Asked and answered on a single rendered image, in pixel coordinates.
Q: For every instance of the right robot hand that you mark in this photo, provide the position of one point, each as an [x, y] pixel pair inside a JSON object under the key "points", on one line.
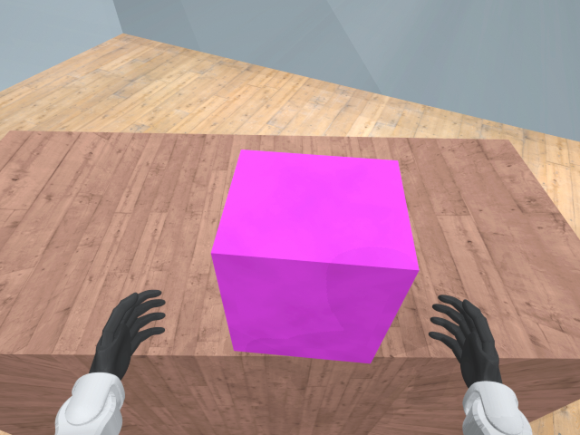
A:
{"points": [[475, 345]]}

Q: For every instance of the carton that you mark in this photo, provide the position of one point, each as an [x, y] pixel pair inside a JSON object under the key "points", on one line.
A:
{"points": [[313, 254]]}

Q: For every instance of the left robot hand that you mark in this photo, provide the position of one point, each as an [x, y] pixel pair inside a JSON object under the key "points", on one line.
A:
{"points": [[121, 337]]}

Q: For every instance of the robot left forearm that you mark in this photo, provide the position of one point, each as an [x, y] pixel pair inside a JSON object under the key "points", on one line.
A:
{"points": [[94, 408]]}

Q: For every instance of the pedestal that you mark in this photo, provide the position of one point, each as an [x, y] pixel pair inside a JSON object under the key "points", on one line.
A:
{"points": [[89, 218]]}

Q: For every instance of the robot right forearm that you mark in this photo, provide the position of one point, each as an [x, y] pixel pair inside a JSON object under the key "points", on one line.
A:
{"points": [[491, 408]]}

